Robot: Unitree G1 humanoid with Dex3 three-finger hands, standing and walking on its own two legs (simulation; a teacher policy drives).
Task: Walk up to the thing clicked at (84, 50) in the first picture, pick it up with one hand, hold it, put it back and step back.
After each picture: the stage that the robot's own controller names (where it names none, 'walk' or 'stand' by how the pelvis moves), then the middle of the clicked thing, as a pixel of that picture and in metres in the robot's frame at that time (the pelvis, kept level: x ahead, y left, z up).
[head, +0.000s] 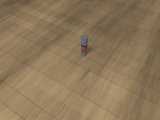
stand; (84, 46) +1.29 -0.02 -0.65
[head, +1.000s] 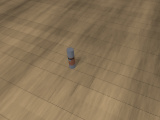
walk; (71, 58) +1.15 +0.21 -0.63
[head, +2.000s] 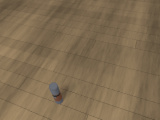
walk; (56, 93) +0.66 +0.30 -0.65
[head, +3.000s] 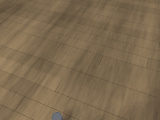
stand; out of the picture +0.42 +0.20 -0.63
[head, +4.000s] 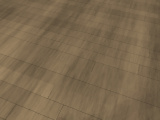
stand; out of the picture +0.39 +0.20 -0.66
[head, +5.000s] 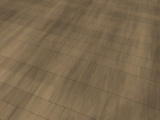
stand; out of the picture +0.37 +0.20 -0.66
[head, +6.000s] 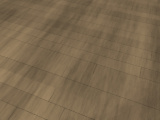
stand; out of the picture +0.37 +0.20 -0.66
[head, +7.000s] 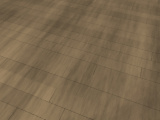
stand; out of the picture +0.36 +0.20 -0.66
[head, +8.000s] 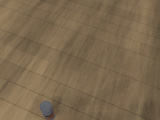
go down; (48, 111) +0.39 +0.20 -0.58
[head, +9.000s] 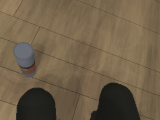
go down; (26, 62) +0.46 +0.20 -0.25
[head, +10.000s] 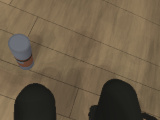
close in; (23, 54) +0.47 +0.20 -0.24
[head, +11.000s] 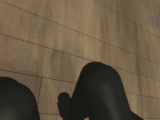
close in; out of the picture +0.45 +0.24 -0.16
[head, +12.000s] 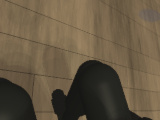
close; out of the picture +0.45 +0.25 -0.16
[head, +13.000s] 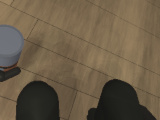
lift; (5, 57) +0.37 +0.25 -0.04
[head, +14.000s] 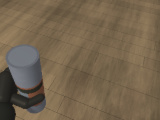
hold; (30, 84) +0.31 +0.16 +0.09
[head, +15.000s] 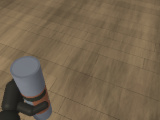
hold; (35, 93) +0.30 +0.16 +0.05
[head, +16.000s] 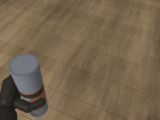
hold; (32, 90) +0.31 +0.17 +0.05
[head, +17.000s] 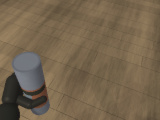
crouch; (34, 88) +0.32 +0.16 +0.04
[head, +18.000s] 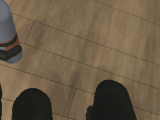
crouch; (5, 38) +0.47 +0.20 -0.04
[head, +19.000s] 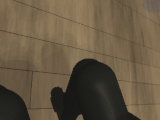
lower; out of the picture +0.47 +0.27 -0.16
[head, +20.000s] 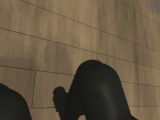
lower; out of the picture +0.46 +0.27 -0.16
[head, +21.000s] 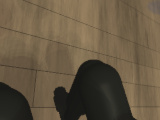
lower; out of the picture +0.46 +0.26 -0.17
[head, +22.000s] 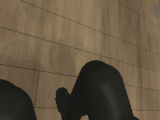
lower; out of the picture +0.44 +0.25 -0.17
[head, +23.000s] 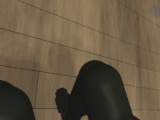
loosen; out of the picture +0.44 +0.25 -0.16
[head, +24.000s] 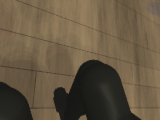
withdraw; out of the picture +0.44 +0.25 -0.17
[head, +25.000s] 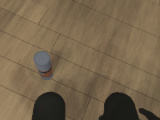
walk; (44, 67) +0.47 +0.19 -0.33
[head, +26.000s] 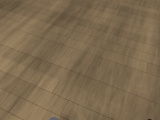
stand; out of the picture +0.39 +0.17 -0.59
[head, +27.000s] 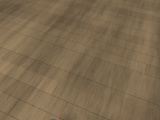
stand; out of the picture +0.40 +0.18 -0.60
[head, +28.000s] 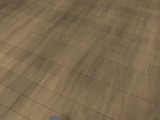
stand; out of the picture +0.40 +0.18 -0.61
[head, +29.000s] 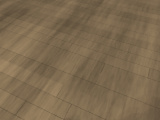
stand; out of the picture +0.40 +0.18 -0.65
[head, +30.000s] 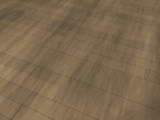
stand; out of the picture +0.38 +0.20 -0.66
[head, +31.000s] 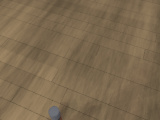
walk; (56, 116) +0.40 +0.19 -0.65
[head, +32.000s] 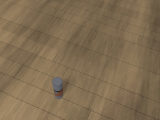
walk; (58, 88) +0.59 +0.16 -0.63
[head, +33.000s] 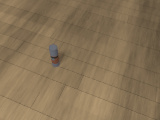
walk; (54, 56) +0.90 +0.26 -0.63
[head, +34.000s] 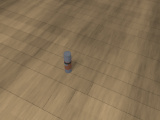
stand; (67, 62) +0.99 +0.17 -0.64
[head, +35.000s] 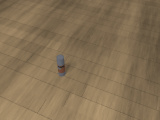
stand; (61, 66) +1.00 +0.20 -0.66
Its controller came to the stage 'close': yes
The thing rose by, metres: 0.69
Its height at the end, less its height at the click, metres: +0.00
